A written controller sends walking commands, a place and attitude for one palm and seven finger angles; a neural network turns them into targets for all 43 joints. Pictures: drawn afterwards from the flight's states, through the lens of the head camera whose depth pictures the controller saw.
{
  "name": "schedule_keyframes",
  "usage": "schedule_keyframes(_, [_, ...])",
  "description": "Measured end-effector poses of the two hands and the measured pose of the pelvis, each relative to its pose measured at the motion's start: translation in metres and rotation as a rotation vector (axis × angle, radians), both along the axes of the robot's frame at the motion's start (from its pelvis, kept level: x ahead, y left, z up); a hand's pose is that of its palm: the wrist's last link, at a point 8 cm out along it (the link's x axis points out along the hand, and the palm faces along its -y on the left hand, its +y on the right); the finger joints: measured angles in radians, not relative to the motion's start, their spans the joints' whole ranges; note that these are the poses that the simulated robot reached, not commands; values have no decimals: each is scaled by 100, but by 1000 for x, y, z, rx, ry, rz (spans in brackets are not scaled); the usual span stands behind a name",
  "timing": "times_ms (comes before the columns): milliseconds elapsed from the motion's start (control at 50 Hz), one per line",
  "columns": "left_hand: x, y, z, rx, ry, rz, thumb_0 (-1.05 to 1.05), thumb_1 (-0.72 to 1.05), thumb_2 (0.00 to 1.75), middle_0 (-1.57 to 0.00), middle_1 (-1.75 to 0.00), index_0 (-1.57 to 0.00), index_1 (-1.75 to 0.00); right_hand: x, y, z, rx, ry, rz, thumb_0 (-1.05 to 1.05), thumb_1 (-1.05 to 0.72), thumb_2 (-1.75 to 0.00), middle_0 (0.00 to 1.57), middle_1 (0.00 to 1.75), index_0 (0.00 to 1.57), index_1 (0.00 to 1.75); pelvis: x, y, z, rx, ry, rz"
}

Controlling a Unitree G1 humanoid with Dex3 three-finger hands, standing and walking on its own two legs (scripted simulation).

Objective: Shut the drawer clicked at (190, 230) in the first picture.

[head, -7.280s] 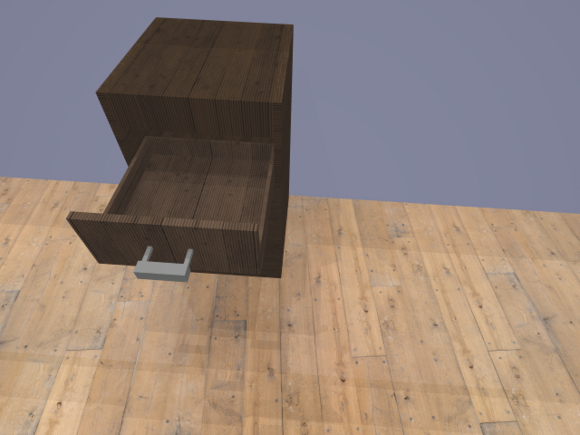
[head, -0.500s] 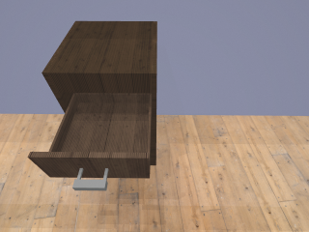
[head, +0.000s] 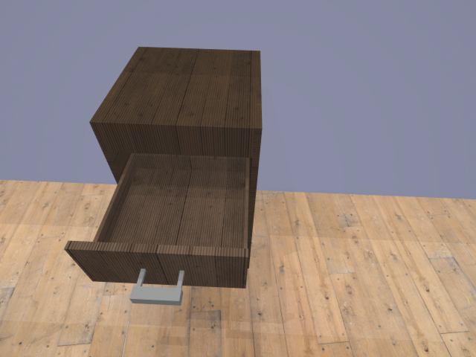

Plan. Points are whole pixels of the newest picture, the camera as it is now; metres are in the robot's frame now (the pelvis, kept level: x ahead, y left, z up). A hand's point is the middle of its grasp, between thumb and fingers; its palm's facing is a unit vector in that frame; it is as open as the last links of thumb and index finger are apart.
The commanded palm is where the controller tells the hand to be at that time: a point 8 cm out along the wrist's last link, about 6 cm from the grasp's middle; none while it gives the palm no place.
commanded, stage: come to a stop and stand still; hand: left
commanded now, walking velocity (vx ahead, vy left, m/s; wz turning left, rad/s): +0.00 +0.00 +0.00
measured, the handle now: (159, 284) +0.30 +0.20 -0.16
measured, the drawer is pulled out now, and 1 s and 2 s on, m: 0.30 0.30 0.30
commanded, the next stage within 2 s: look again from close up in 0.16 s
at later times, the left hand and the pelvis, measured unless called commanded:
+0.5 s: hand out of the picture -0.03 +0.16 -0.18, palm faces +0.04 -0.99 -0.17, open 7.4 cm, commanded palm none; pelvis -0.01 +0.01 +0.00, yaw +0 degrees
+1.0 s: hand out of the picture +0.06 +0.21 -0.10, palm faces +0.22 -0.94 -0.26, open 7.1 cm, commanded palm +0.07 +0.22 -0.07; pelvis -0.03 +0.01 +0.00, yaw +1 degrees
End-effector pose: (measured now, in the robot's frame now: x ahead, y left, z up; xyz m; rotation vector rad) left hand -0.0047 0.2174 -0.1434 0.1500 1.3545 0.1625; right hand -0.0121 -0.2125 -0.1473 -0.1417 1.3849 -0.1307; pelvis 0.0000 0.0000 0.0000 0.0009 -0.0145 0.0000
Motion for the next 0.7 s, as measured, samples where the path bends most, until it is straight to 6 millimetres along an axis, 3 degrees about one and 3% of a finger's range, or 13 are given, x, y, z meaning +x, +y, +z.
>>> schedule_keyframes(300, [-20,-5,-4,-39,38,15,0,91,90,-19,-30,-19,-30,-2,5,5,-15,4,10,0,-91,-90,20,30,20,30,-4,6,2,-2,-14,6])
schedule_keyframes(700, [-41,-4,-3,-40,61,17,0,91,90,-19,-30,-19,-30,-30,14,5,8,47,-5,0,-91,-90,20,30,20,30,-16,8,3,-1,-14,7])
